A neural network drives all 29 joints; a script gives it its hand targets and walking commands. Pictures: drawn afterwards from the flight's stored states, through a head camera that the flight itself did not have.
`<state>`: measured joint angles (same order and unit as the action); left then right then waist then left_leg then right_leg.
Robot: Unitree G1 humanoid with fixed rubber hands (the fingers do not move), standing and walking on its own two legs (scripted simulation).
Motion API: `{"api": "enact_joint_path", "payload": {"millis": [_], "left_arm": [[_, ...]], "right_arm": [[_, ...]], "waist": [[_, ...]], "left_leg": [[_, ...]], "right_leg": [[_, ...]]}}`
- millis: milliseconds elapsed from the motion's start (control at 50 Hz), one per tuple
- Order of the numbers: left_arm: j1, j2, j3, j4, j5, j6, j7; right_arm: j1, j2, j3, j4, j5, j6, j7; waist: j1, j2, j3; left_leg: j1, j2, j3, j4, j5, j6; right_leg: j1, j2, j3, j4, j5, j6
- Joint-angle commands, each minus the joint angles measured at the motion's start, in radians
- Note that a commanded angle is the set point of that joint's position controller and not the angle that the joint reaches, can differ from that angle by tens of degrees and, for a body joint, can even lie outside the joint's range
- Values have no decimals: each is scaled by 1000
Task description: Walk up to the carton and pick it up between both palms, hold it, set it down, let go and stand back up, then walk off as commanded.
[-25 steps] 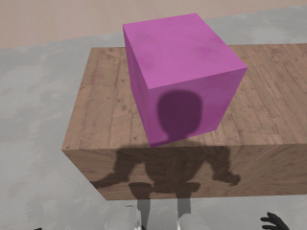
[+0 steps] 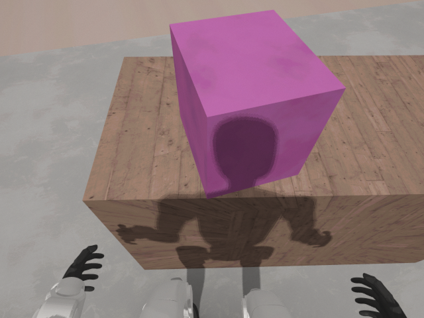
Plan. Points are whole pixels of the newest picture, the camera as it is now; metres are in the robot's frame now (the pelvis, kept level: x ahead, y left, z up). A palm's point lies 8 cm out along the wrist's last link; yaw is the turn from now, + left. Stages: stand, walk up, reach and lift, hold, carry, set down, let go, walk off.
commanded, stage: reach and lift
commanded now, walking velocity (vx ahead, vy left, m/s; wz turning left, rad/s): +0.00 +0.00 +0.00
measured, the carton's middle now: (239, 106) +0.49 -0.04 +0.08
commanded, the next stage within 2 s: none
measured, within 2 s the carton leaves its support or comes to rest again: neither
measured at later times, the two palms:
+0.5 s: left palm (91, 281) +0.17 +0.22 -0.02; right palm (414, 307) +0.13 -0.31 +0.00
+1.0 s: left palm (108, 265) +0.19 +0.18 +0.03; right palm out of the picture +0.15 -0.32 +0.03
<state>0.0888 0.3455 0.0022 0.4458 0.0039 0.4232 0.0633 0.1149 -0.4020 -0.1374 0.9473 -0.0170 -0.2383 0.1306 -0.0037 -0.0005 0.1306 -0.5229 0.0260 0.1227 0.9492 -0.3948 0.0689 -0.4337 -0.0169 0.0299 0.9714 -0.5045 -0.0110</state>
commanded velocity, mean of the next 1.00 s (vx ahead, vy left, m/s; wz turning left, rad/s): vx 0.00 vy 0.00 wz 0.00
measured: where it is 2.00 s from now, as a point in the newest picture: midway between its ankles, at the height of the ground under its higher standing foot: outside the picture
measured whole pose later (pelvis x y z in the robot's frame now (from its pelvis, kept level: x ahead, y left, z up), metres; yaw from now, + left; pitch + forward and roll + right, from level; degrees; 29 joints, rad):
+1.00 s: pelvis -0.03 -0.02 +0.03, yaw -3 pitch -4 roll +1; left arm 0.18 0.15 0.00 0.22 0.00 0.21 0.21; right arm 0.15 -0.42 -0.07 0.54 0.23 -0.12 0.29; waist 0.00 -0.02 -0.03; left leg -0.41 0.02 0.09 0.73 -0.33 0.04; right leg -0.35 0.01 0.05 0.76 -0.35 0.00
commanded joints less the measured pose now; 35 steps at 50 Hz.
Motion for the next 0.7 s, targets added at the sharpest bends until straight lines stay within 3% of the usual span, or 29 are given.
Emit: {"api": "enact_joint_path", "payload": {"millis": [0, 20, 40, 60, 80, 100, 120, 160, 180, 220, 240, 280, 320, 340, 380, 420, 440, 480, 500, 520, 540, 560, 580, 600, 620, 640, 660, 680], "left_arm": [[2, 62, 83, -220, 36, -53, 36], [33, 64, 96, -217, 46, -63, 35], [66, 54, 98, -231, 40, -68, 39], [81, 33, 80, -230, 33, -77, 42], [110, 12, 66, -232, 34, -89, 48], [107, 12, 64, -228, 17, -100, 51], [97, 9, 64, -231, 4, -110, 45], [109, 7, 82, -224, 2, -110, 35], [128, -3, 87, -261, 1, -119, 38], [120, -34, 84, -242, 10, -121, 40], [114, -35, 66, -268, 9, -115, 43], [110, -41, 66, -341, 19, -116, 51], [123, -36, 83, -345, 21, -109, 46], [103, -43, 74, -377, 23, -111, 45], [85, -65, 42, -395, 33, -105, 60], [47, -84, 14, -468, 23, -111, 71], [76, -98, 8, -492, 35, -106, 86], [100, -138, -38, -449, 50, -95, 104], [63, -173, -47, -445, 81, -100, 116], [49, -197, -85, -437, 83, -115, 132], [41, -231, -119, -380, 88, -131, 151], [48, -242, -114, -357, 91, -158, 161], [42, -221, -79, -318, 98, -166, 158], [0, -200, -93, -336, 70, -186, 156], [-28, -180, -68, -333, 59, -189, 153], [-34, -185, -53, -324, 67, -199, 160], [-36, -180, -78, -353, 53, -203, 163], [-61, -183, -46, -323, 46, -218, 160]], "right_arm": [[-21, -252, -85, -229, 41, -35, 22], [-10, -265, -84, -215, 34, -32, 21], [9, -258, -92, -224, 52, -30, 27], [27, -251, -80, -196, 58, -28, 34], [28, -252, -80, -218, 70, -30, 45], [34, -254, -91, -230, 72, -23, 50], [16, -236, -80, -267, 82, -21, 44], [51, -199, -57, -313, 106, -13, 32], [67, -187, -51, -362, 122, -17, 35], [72, -169, -19, -340, 135, 10, 41], [90, -169, -26, -337, 145, 21, 42], [107, -173, -24, -376, 168, 39, 46], [123, -165, -6, -412, 196, 56, 42], [107, -158, -16, -436, 195, 66, 45], [57, -192, -22, -463, 214, 75, 61], [52, -190, -22, -525, 236, 81, 73], [67, -205, -30, -511, 244, 92, 85], [57, -232, -46, -459, 242, 117, 115], [8, -269, -45, -445, 247, 126, 132], [-14, -305, -87, -438, 231, 122, 145], [-84, -376, -144, -408, 194, 117, 171], [-98, -384, -166, -360, 214, 100, 168], [-112, -390, -189, -346, 236, 94, 170], [-125, -364, -185, -351, 237, 93, 168], [-124, -358, -175, -394, 236, 86, 166], [-104, -358, -142, -408, 235, 84, 169], [-125, -378, -147, -379, 253, 85, 176], [-156, -360, -111, -445, 252, 76, 174]], "waist": [[5, -50, -313], [6, -23, -310], [8, -35, -308], [-3, -26, -316], [15, 13, -336], [15, -28, -336], [35, -70, -339], [19, -155, -307], [45, -129, -334], [47, -144, -261], [29, -116, -261], [44, -110, -237], [45, -166, -240], [51, -167, -214], [53, -83, -205], [42, -128, -218], [42, -113, -221], [27, -26, -185], [15, 15, -181], [3, 109, -166], [24, 208, -162], [21, 261, -166], [29, 215, -197], [13, 126, -211], [15, 116, -241], [4, 113, -241], [9, 142, -224], [17, 67, -226]], "left_leg": [[498, 58, -174, -333, 256, -83], [487, 64, -177, -352, 267, -87], [546, 61, -188, -348, 324, -82], [525, 69, -198, -370, 287, -78], [533, 81, -202, -407, 294, -87], [525, 76, -200, -420, 260, -78], [582, 50, -191, -396, 214, -73], [788, -7, -190, -321, 246, -59], [846, -4, -202, -298, 262, -67], [908, -19, -221, -298, 187, -60], [931, -15, -263, -283, 143, -62], [1080, -37, -290, -222, 151, -78], [1182, -61, -285, -182, 211, -73], [1147, -51, -306, -208, 161, -83], [1157, -44, -349, -204, 23, -90], [1237, -54, -374, -164, 13, -99], [1299, -40, -405, -159, -22, -109], [1060, 33, -450, -308, -207, -116], [869, 68, -464, -369, -397, -88], [529, 140, -468, -542, -557, -73], [107, 240, -477, -750, -796, -50], [-162, 303, -465, -849, -735, -48], [-181, 265, -424, -793, -699, -41], [-135, 238, -398, -764, -657, -38], [-118, 194, -326, -692, -590, -29], [-109, 189, -327, -690, -612, -20], [-123, 211, -348, -718, -615, -26], [-103, 185, -308, -697, -583, -9]], "right_leg": [[-91, 43, -99, -367, 357, -39], [-56, 41, -109, -364, 361, -41], [-84, 41, -102, -390, 375, -48], [-61, 38, -102, -396, 376, -55], [-12, 52, -108, -391, 396, -48], [-15, 38, -91, -412, 391, -42], [-82, 14, -67, -460, 333, -53], [-300, -65, -29, -575, 191, -105], [-364, -90, -19, -584, 163, -124], [-463, -113, 6, -627, 29, -143], [-507, -126, 7, -622, 4, -157], [-661, -171, 33, -665, -77, -188], [-771, -198, 46, -713, -147, -210], [-729, -197, 52, -708, -135, -212], [-779, -205, 43, -673, -178, -219], [-878, -230, 52, -690, -252, -242], [-926, -237, 51, -694, -251, -255], [-666, -168, 5, -586, -95, -196], [-508, -107, -11, -507, -63, -161], [-182, -19, -63, -390, 111, -84], [208, 110, -127, -247, 292, 11], [474, 145, -124, -199, 427, 63], [472, 141, -94, -198, 419, 58], [450, 119, -47, -238, 385, 47], [399, 126, -44, -253, 330, 34], [398, 130, -30, -253, 292, 41], [409, 144, -53, -235, 354, 36], [395, 129, -36, -265, 287, 36]]}}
